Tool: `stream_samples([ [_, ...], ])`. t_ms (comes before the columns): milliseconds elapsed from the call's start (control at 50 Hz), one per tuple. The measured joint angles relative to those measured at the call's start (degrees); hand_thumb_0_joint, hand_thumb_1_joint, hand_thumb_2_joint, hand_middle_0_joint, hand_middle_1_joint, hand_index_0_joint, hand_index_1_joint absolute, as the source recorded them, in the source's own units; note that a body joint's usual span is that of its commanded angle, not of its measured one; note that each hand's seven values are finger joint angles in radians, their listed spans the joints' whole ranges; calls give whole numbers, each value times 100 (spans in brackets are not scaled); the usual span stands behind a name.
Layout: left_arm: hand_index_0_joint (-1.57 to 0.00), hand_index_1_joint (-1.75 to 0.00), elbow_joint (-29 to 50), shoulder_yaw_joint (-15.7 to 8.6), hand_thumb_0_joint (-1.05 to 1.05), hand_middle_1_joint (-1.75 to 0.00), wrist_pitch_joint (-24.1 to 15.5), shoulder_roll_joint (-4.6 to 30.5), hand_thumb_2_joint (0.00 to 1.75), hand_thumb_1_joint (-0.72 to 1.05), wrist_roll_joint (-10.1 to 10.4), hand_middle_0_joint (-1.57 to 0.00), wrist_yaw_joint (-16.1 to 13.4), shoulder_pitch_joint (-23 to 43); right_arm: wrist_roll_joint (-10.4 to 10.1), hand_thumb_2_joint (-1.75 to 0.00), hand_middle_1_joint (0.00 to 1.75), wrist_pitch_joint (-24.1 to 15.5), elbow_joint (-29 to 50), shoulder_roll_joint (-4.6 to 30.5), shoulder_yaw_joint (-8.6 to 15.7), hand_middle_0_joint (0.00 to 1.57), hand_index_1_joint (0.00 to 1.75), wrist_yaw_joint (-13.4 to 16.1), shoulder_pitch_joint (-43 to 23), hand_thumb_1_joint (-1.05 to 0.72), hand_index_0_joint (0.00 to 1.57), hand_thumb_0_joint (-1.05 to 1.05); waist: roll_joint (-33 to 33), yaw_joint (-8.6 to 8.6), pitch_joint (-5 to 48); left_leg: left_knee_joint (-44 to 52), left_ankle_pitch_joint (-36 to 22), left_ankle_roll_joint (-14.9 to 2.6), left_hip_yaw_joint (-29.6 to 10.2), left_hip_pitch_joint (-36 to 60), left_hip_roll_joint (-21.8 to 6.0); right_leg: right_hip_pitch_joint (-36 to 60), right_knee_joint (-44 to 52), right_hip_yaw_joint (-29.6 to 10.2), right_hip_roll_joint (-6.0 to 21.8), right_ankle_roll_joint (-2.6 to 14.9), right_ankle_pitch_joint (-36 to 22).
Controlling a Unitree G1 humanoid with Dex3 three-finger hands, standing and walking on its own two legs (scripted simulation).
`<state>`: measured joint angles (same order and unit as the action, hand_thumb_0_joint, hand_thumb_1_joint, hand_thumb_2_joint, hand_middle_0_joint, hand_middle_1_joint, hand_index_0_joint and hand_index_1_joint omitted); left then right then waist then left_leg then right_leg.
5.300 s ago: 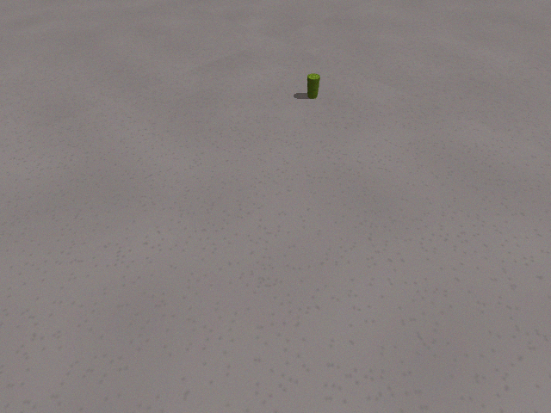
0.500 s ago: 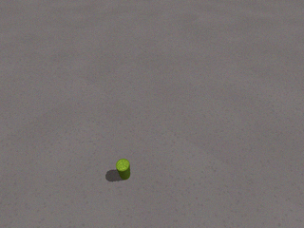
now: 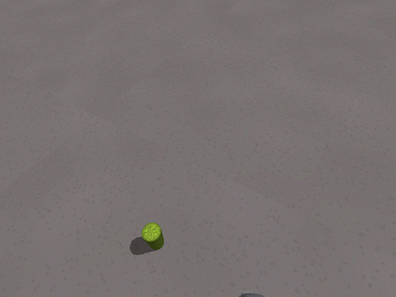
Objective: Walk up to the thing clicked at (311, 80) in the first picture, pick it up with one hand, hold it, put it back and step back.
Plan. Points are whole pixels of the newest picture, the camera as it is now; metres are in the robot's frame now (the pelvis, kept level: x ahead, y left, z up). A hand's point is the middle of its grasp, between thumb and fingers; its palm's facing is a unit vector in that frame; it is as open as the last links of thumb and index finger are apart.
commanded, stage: walk up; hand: left
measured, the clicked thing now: (154, 237) +0.50 +0.25 -0.68
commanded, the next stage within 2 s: none
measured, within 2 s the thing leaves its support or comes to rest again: neither
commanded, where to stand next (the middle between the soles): +0.11 +0.01 m, yaw +2 degrees
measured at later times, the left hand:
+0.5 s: hand out of the picture +0.08 +0.28 -0.16, palm faces +0.03 -0.96 -0.29, open 7.4 cm
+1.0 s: hand out of the picture +0.12 +0.27 -0.14, palm faces +0.01 -0.93 -0.37, open 7.4 cm
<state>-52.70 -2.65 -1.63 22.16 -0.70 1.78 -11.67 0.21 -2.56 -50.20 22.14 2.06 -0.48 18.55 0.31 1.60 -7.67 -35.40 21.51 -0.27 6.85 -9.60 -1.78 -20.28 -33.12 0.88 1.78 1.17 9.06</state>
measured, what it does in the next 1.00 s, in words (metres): steps on the spot: left foot, then right foot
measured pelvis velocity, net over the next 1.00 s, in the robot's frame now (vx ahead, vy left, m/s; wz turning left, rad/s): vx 0.07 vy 0.00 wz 0.02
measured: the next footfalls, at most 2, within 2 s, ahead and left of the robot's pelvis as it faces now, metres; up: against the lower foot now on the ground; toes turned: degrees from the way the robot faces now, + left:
left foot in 0.34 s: +0.13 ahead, +0.12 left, +0.00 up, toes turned +2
right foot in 0.64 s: +0.13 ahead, -0.13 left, +0.00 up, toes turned -1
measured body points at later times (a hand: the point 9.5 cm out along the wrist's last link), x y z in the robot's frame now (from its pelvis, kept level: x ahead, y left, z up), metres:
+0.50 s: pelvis +0.02 +0.02 +0.01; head +0.02 +0.05 +0.46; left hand +0.08 +0.33 -0.13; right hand +0.07 -0.30 -0.10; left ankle +0.07 +0.13 -0.72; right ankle +0.06 -0.12 -0.70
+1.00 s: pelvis +0.07 +0.00 +0.01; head +0.08 +0.00 +0.46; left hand +0.12 +0.32 -0.11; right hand +0.16 -0.30 -0.12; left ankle +0.07 +0.13 -0.72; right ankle +0.04 -0.14 -0.72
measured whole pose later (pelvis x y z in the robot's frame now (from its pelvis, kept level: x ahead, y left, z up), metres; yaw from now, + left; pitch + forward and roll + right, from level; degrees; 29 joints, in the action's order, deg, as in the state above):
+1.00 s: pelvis +0.07 +0.00 +0.01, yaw +1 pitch -2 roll +0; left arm -61.0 -0.7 -2.2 22.2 -0.1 0.5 -10.1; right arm 0.4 -1.4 -60.1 20.4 1.0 -1.1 8.4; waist -0.5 -0.7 -3.0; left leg -32.6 16.5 0.2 1.1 -14.0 -1.8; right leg -9.3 -30.6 -0.1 1.6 -1.6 19.2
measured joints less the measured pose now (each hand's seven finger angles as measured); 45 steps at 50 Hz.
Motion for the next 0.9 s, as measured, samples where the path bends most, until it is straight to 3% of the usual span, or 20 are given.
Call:
stream_samples([
  [40, -20, -30, 53, 24, 0, -30, -55, -119, 89, 91, -24, -20, -3, 89, -16, -90, 30, 61, -26, 9, -19, 20, 30, 23, -158, -90, 20, 1, -208, 18, -69, -673, 329, -131, -265, -262, -83, -14, -175, 108, -133, 42, 131],
  [100, -20, -30, 166, 82, 0, -30, -73, -204, 89, 91, -7, -20, 23, 167, 26, -90, 30, 94, -94, -26, -77, 20, 30, 13, -265, -91, 20, 1, -166, -85, -52, -1632, 960, -186, -472, -702, 124, 30, -215, 81, -69, 136, 196],
  [160, -20, -30, 219, 133, 0, -30, -78, -277, 89, 91, -1, -20, 9, 140, 28, -90, 30, 98, -196, 33, -80, 20, 30, -16, -297, -91, 20, 1, -214, -155, 54, -1860, 743, -151, -625, -1034, 101, 191, 54, 132, -70, 138, 99],
  [280, -21, -30, 171, 107, 0, -30, 32, -187, 89, 90, -65, -21, 5, 41, 96, -90, 30, 80, -429, 134, -22, 20, 30, -16, -252, -91, 20, 1, -178, -245, 258, -889, 152, -3, -674, -1108, -74, 328, 227, 251, -122, 116, 75],
  [380, -20, -30, -54, 49, 0, -30, 248, 2, 89, 90, -16, -21, 3, 99, 171, -90, 30, 52, -726, 83, 45, 20, 30, 38, -248, -91, 20, 1, 145, -262, 314, -82, -768, -5, -509, -755, 79, 152, -363, 224, 29, 19, 506],
  [420, -20, -30, -210, 53, 0, -30, 338, -7, 89, 91, 28, -20, -3, 53, 203, -90, 30, 54, -783, 39, 12, 20, 30, 51, -234, -91, 20, 1, 218, -234, 442, -47, -709, -62, -461, -752, 88, 51, -627, 85, -25, 6, 1154],
  [460, -20, -30, -350, 46, 0, -30, 384, -9, 89, 91, 54, -20, 22, 20, 219, -90, 30, 55, -801, -6, -29, 20, 30, 54, -277, -91, 20, 1, 203, -142, 480, 90, -730, -144, -507, -723, 47, -33, -1066, -52, -143, -12, 1452],
  [520, -20, -30, -516, 26, 0, -30, 354, 43, 89, 91, 82, -20, 31, -15, 214, -90, 30, 1, -789, -106, -98, 20, 30, 55, -381, -91, 20, 1, 280, -120, 444, 406, -946, -104, -498, -657, 50, 32, -1141, -285, -140, -24, 1428],
  [600, -20, -30, -744, 23, 0, -30, 310, 82, 89, 91, 60, -20, 9, -109, 223, -90, 30, 11, -710, -147, -111, 20, 30, -9, -606, -90, 20, 1, 288, -169, 400, 421, -929, -82, -392, -702, 8, 400, -503, -282, -10, -58, 1552],
  [680, -20, -30, -951, 55, 0, -30, 187, -37, 89, 91, -5, -20, -76, -138, 145, -90, 30, 132, -661, -60, -66, 20, 30, -22, -830, -90, 20, 1, -50, -176, 290, 132, -749, -6, -475, -750, -176, 876, 349, -113, -128, -236, 568],
  [760, -20, -30, -951, 107, 0, -30, 117, -78, 89, 91, -48, -20, -57, -258, 89, -90, 30, 193, -733, -49, -47, 20, 30, -44, -884, -90, 20, 1, -144, -270, 437, 0, -200, -59, -566, -713, -46, 903, 251, -131, -75, -233, 765],
  [820, -20, -30, -943, 149, 0, -30, 128, -92, 89, 91, -9, -20, -61, -231, 83, -90, 30, 133, -791, -17, -30, 20, 30, -55, -888, -91, 20, 1, -180, -260, 481, 223, -710, -31, -560, -576, 34, 939, 146, -119, 14, -292, 898],
  [900, -20, -30, -901, 185, 1, -30, 78, -53, 89, 91, 33, -20, -76, -81, 67, -90, 30, 100, -890, -87, -51, 20, 30, -66, -926, -91, 20, 1, -121, -267, 508, 286, -594, -1, -519, -501, 81, 957, 114, -152, 65, -270, 997],
])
